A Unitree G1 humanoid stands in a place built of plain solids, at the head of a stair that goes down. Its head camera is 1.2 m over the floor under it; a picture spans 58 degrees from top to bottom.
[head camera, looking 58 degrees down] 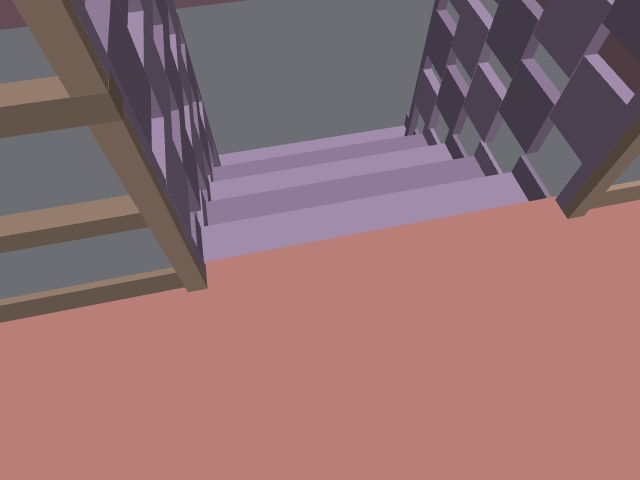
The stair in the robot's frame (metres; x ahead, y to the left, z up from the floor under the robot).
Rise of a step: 0.17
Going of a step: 0.26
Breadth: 1.32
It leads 12 degrees to the left of straight ahead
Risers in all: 6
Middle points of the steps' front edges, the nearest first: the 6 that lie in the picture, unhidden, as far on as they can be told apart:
0.80 -0.22 0.00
1.05 -0.17 -0.17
1.31 -0.11 -0.35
1.56 -0.06 -0.52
1.82 0.00 -0.69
2.07 0.06 -0.87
